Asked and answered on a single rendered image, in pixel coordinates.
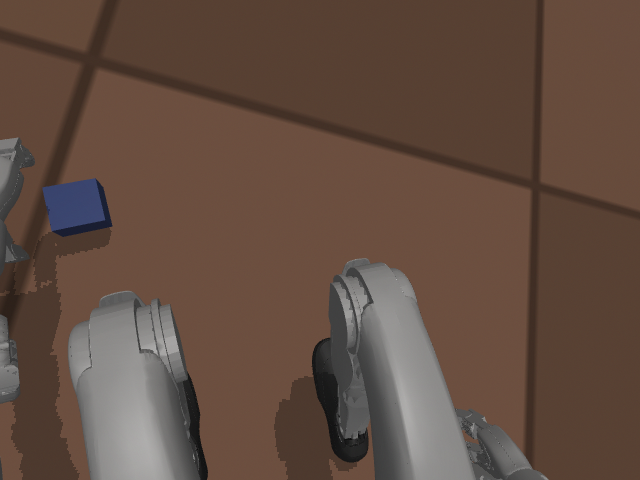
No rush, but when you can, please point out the left robot hand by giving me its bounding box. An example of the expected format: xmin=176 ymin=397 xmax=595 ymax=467
xmin=0 ymin=137 xmax=35 ymax=263

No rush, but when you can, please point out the right robot foot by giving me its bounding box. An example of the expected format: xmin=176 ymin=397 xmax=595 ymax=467
xmin=312 ymin=338 xmax=369 ymax=463

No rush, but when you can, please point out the right robot hand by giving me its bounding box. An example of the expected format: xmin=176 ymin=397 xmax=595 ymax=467
xmin=455 ymin=408 xmax=533 ymax=480

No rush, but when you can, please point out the left robot arm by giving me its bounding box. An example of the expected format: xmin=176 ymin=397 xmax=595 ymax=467
xmin=0 ymin=219 xmax=20 ymax=480

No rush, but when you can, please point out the small box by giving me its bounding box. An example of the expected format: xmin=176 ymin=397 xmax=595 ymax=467
xmin=42 ymin=178 xmax=113 ymax=237

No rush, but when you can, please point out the left robot foot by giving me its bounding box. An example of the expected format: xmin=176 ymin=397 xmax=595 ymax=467
xmin=183 ymin=372 xmax=208 ymax=480

